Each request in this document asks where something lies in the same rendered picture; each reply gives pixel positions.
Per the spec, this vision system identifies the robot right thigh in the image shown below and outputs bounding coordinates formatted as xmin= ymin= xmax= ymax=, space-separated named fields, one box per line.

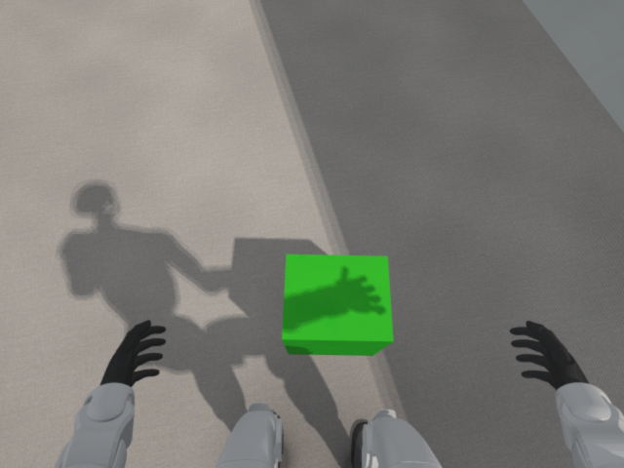
xmin=363 ymin=417 xmax=442 ymax=468

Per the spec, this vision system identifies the left robot forearm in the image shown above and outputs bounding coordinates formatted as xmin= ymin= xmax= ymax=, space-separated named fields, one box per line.
xmin=54 ymin=382 xmax=135 ymax=468

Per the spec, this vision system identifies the carton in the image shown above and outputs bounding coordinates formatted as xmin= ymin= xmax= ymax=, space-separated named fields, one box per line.
xmin=282 ymin=254 xmax=394 ymax=356

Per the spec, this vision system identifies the right robot forearm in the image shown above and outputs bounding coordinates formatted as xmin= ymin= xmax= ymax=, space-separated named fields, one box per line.
xmin=556 ymin=382 xmax=624 ymax=468

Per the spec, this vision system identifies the right robot hand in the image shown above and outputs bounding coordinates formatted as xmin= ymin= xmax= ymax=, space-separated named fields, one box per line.
xmin=510 ymin=321 xmax=590 ymax=390

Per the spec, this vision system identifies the robot thigh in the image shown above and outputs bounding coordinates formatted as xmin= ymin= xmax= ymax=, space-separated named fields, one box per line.
xmin=363 ymin=417 xmax=442 ymax=468
xmin=215 ymin=410 xmax=283 ymax=468

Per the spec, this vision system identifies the robot left thigh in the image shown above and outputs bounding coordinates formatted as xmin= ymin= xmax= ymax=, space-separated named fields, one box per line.
xmin=215 ymin=410 xmax=283 ymax=468

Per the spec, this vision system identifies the left robot hand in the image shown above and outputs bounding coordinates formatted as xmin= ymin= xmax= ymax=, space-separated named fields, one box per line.
xmin=100 ymin=320 xmax=166 ymax=387

